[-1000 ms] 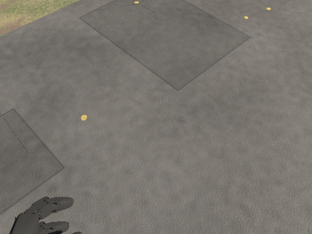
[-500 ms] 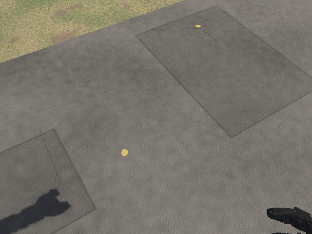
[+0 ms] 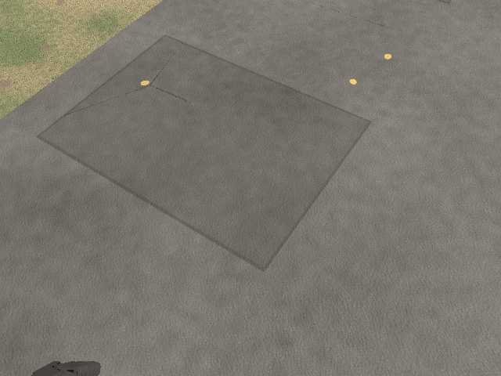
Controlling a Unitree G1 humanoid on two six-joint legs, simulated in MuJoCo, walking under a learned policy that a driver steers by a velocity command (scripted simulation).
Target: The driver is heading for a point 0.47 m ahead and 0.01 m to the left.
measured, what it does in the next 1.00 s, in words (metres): walks ahead: left foot, then right foot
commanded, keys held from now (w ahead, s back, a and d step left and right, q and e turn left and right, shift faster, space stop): w+e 0.32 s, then w+q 0.08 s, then no key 0.60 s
